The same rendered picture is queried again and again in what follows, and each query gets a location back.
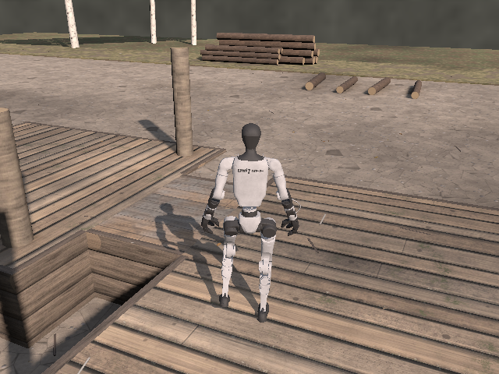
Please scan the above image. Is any left robot hand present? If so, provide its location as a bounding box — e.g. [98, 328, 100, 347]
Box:
[201, 217, 219, 234]

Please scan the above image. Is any humanoid robot torso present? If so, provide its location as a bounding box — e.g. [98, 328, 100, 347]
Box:
[232, 154, 269, 234]

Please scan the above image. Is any left robot shin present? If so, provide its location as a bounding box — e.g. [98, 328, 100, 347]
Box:
[221, 245, 233, 297]

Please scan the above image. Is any left robot upper arm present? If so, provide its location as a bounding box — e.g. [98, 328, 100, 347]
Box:
[212, 157, 235, 200]

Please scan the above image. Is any right robot forearm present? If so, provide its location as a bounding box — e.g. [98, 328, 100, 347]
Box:
[281, 189, 297, 221]

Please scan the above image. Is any left robot forearm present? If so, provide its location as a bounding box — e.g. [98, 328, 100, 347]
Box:
[203, 188, 220, 220]

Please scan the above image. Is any right robot upper arm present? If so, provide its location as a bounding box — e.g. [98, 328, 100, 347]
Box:
[267, 157, 289, 201]

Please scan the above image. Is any right robot hand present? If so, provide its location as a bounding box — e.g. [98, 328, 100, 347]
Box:
[281, 218, 299, 236]

